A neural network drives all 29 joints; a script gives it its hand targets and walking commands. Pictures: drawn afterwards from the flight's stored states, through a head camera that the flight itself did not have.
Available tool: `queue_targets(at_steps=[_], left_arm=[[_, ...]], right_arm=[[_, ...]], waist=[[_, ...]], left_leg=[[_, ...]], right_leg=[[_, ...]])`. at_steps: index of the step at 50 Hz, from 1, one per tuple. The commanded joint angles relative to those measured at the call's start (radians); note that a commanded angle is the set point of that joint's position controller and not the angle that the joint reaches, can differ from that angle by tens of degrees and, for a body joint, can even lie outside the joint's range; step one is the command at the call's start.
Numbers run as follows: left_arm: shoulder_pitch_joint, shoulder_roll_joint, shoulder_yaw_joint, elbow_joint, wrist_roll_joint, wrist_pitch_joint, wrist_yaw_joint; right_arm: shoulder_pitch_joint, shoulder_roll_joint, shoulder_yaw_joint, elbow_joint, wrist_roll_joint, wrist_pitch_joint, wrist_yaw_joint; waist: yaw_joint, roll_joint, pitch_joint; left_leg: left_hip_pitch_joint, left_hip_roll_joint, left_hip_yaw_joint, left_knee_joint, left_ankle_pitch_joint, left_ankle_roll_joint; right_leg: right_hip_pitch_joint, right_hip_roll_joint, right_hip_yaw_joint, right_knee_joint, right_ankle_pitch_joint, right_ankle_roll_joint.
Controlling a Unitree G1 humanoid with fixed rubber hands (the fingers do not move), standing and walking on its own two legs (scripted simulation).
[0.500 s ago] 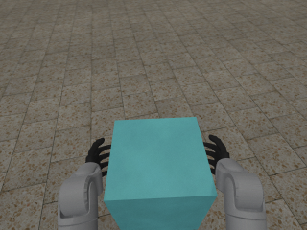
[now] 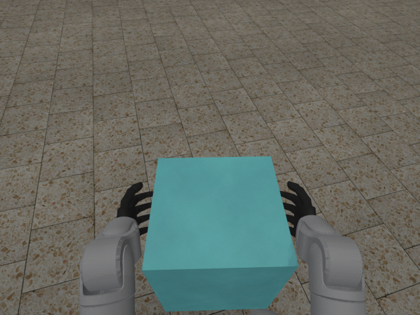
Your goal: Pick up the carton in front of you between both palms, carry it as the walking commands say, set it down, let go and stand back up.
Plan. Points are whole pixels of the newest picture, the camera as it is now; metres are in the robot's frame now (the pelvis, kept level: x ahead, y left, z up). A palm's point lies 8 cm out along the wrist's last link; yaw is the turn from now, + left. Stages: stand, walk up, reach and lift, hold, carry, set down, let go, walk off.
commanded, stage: carry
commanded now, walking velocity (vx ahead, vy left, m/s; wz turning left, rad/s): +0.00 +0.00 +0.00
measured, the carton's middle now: (215, 237) +0.28 +0.00 -0.01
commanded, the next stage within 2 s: none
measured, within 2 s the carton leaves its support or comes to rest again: neither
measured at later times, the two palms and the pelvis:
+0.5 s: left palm (148, 132) +0.48 +0.14 +0.08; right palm (282, 130) +0.49 -0.16 +0.07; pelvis +0.21 -0.02 -0.02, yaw +2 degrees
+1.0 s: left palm (141, 145) +0.48 +0.16 +0.03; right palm (267, 143) +0.49 -0.14 +0.03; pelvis +0.23 +0.00 -0.02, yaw +2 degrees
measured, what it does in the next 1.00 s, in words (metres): walks ahead: right foot, then left foot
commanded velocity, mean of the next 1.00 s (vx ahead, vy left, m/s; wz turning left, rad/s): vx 0.00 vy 0.00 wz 0.00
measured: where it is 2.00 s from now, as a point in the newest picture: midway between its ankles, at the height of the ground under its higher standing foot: outside the picture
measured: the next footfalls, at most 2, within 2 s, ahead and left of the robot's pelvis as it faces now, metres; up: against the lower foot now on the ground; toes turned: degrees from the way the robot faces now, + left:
right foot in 0.16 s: +0.28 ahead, -0.12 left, +0.00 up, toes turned +12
left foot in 0.34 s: +0.17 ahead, +0.10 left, +0.00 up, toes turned +7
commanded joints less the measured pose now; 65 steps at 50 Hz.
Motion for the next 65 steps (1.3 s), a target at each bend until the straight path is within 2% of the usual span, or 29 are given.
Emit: queue_targets(at_steps=[1,3,5,7,8,9,10,11,12,13,14,15,16,18,19,21,24,26,35,41,45,50,55,59,62,65], left_arm=[[-0.442,-0.962,-0.748,-0.131,-0.410,-0.037,-0.222],[-0.444,-0.932,-0.750,-0.159,-0.417,-0.025,-0.218],[-0.427,-0.898,-0.744,-0.161,-0.421,-0.006,-0.223],[-0.405,-0.872,-0.733,-0.144,-0.419,0.010,-0.232],[-0.406,-0.858,-0.724,-0.133,-0.415,0.018,-0.238],[-0.409,-0.836,-0.708,-0.119,-0.413,0.028,-0.243],[-0.408,-0.830,-0.694,-0.079,-0.401,0.029,-0.247],[-0.357,-0.842,-0.676,-0.031,-0.397,0.025,-0.249],[-0.351,-0.864,-0.668,-0.020,-0.392,0.017,-0.252],[-0.369,-0.894,-0.668,-0.021,-0.394,0.011,-0.254],[-0.393,-0.922,-0.668,-0.029,-0.399,0.005,-0.256],[-0.420,-0.944,-0.673,-0.040,-0.407,-0.001,-0.258],[-0.435,-0.957,-0.678,-0.053,-0.414,-0.007,-0.259],[-0.450,-0.963,-0.687,-0.078,-0.418,-0.017,-0.259],[-0.474,-0.960,-0.695,-0.103,-0.421,-0.019,-0.259],[-0.485,-0.943,-0.696,-0.111,-0.426,-0.013,-0.254],[-0.415,-0.900,-0.685,-0.059,-0.400,0.007,-0.246],[-0.390,-0.889,-0.685,-0.024,-0.387,0.012,-0.247],[-0.441,-0.942,-0.723,0.041,-0.380,-0.063,-0.267],[-0.414,-0.905,-0.695,0.090,-0.327,-0.173,-0.264],[-0.379,-0.863,-0.663,0.121,-0.283,-0.240,-0.257],[-0.378,-0.799,-0.595,0.187,-0.217,-0.333,-0.247],[-0.415,-0.760,-0.489,0.321,-0.143,-0.443,-0.240],[-0.486,-0.787,-0.422,0.441,-0.101,-0.534,-0.248],[-0.532,-0.847,-0.427,0.490,-0.100,-0.578,-0.262],[-0.539,-0.893,-0.452,0.488,-0.111,-0.586,-0.272]], right_arm=[[-0.451,0.940,0.713,-0.138,0.425,-0.015,0.272],[-0.426,0.908,0.700,-0.149,0.412,-0.007,0.265],[-0.394,0.878,0.687,-0.140,0.390,0.006,0.256],[-0.390,0.854,0.682,-0.127,0.374,0.020,0.251],[-0.391,0.840,0.682,-0.117,0.369,0.027,0.250],[-0.396,0.822,0.677,-0.104,0.366,0.032,0.250],[-0.428,0.824,0.699,-0.108,0.376,0.046,0.247],[-0.423,0.819,0.701,-0.105,0.378,0.054,0.247],[-0.430,0.840,0.708,-0.091,0.378,0.053,0.250],[-0.454,0.868,0.718,-0.086,0.384,0.046,0.254],[-0.488,0.898,0.728,-0.088,0.393,0.037,0.257],[-0.513,0.924,0.735,-0.093,0.401,0.028,0.258],[-0.523,0.944,0.742,-0.101,0.408,0.020,0.257],[-0.530,0.959,0.750,-0.124,0.416,0.009,0.256],[-0.540,0.962,0.752,-0.134,0.416,0.006,0.254],[-0.557,0.935,0.747,-0.146,0.418,0.016,0.251],[-0.458,0.898,0.719,-0.076,0.396,0.032,0.253],[-0.418,0.888,0.705,-0.028,0.377,0.033,0.256],[-0.449,0.932,0.713,0.035,0.347,-0.048,0.270],[-0.431,0.899,0.696,0.076,0.304,-0.152,0.270],[-0.413,0.863,0.678,0.106,0.271,-0.221,0.266],[-0.408,0.801,0.609,0.179,0.204,-0.317,0.254],[-0.441,0.762,0.497,0.314,0.125,-0.423,0.244],[-0.505,0.787,0.424,0.434,0.077,-0.514,0.251],[-0.550,0.849,0.429,0.477,0.074,-0.558,0.264],[-0.562,0.895,0.456,0.477,0.086,-0.566,0.274]], waist=[[0.003,0.176,-0.314],[-0.002,0.197,-0.300],[-0.008,0.194,-0.302],[0.009,0.144,-0.297],[0.012,0.106,-0.304],[0.012,0.035,-0.342],[0.025,-0.128,-0.438],[0.032,-0.201,-0.485],[0.025,-0.178,-0.464],[0.019,-0.145,-0.459],[0.016,-0.143,-0.436],[0.017,-0.152,-0.436],[0.015,-0.136,-0.447],[0.013,-0.099,-0.461],[0.010,-0.061,-0.448],[0.014,-0.002,-0.413],[0.011,0.018,-0.408],[0.012,0.031,-0.405],[0.010,0.045,-0.357],[0.008,0.031,-0.374],[0.007,0.041,-0.372],[0.008,0.035,-0.340],[0.009,0.022,-0.310],[0.011,0.018,-0.293],[0.012,0.017,-0.298],[0.011,0.016,-0.318]], left_leg=[[0.274,0.201,-0.068,-0.036,0.644,0.048],[0.278,0.188,-0.032,-0.014,0.714,0.035],[0.283,0.172,-0.012,0.040,0.687,0.018],[0.220,0.139,0.024,0.170,0.598,-0.027],[0.147,0.117,0.017,0.232,0.515,-0.062],[0.033,0.093,-0.005,0.321,0.283,-0.096],[-0.124,0.049,-0.085,0.449,-0.101,-0.121],[-0.183,0.015,-0.136,0.500,-0.381,-0.114],[-0.192,0.025,-0.178,0.467,-0.424,-0.104],[-0.170,0.033,-0.196,0.367,-0.433,-0.087],[-0.135,0.035,-0.180,0.262,-0.406,-0.079],[-0.088,0.025,-0.163,0.194,-0.334,-0.079],[-0.039,0.018,-0.143,0.139,-0.223,-0.082],[0.054,0.045,-0.129,0.057,-0.017,-0.094],[0.046,0.082,-0.150,0.051,0.029,-0.100],[0.058,0.125,-0.165,0.130,0.215,-0.091],[0.052,0.120,-0.157,0.176,0.365,-0.087],[0.049,0.111,-0.153,0.200,0.453,-0.088],[0.081,0.115,-0.162,0.191,0.582,-0.078],[0.077,0.116,-0.166,0.194,0.532,-0.069],[0.075,0.124,-0.171,0.195,0.515,-0.056],[0.035,0.114,-0.171,0.176,0.386,-0.050],[0.011,0.106,-0.175,0.150,0.260,-0.042],[-0.009,0.102,-0.181,0.124,0.159,-0.036],[-0.013,0.101,-0.187,0.116,0.125,-0.032],[-0.010,0.101,-0.191,0.120,0.126,-0.030]], right_leg=[[0.019,0.032,-0.058,-0.185,0.082,0.012],[0.060,0.057,-0.090,-0.286,0.179,0.010],[0.131,0.075,-0.115,-0.375,0.278,0.010],[0.307,0.092,-0.150,-0.553,0.439,0.008],[0.440,0.064,-0.134,-0.603,0.535,0.009],[0.596,-0.072,-0.004,-0.536,0.838,0.000],[0.829,-0.258,0.166,-0.414,1.217,-0.125],[0.859,-0.301,0.246,-0.449,1.219,-0.200],[0.808,-0.289,0.236,-0.495,1.093,-0.201],[0.768,-0.265,0.206,-0.524,0.925,-0.180],[0.712,-0.236,0.164,-0.540,0.808,-0.152],[0.672,-0.209,0.131,-0.548,0.708,-0.128],[0.645,-0.184,0.091,-0.542,0.627,-0.113],[0.583,-0.143,0.024,-0.524,0.499,-0.083],[0.582,-0.121,-0.009,-0.502,0.471,-0.069],[0.532,-0.095,-0.010,-0.449,0.538,-0.055],[0.517,-0.095,-0.004,-0.366,0.701,-0.054],[0.500,-0.088,-0.010,-0.332,0.764,-0.055],[0.425,-0.062,-0.028,-0.322,0.612,-0.028],[0.453,-0.073,-0.021,-0.315,0.599,-0.034],[0.431,-0.071,-0.022,-0.308,0.499,-0.036],[0.428,-0.078,-0.014,-0.331,0.457,-0.038],[0.419,-0.084,-0.003,-0.362,0.406,-0.035],[0.410,-0.084,0.004,-0.391,0.325,-0.031],[0.413,-0.082,0.007,-0.402,0.300,-0.029],[0.420,-0.083,0.006,-0.404,0.304,-0.031]])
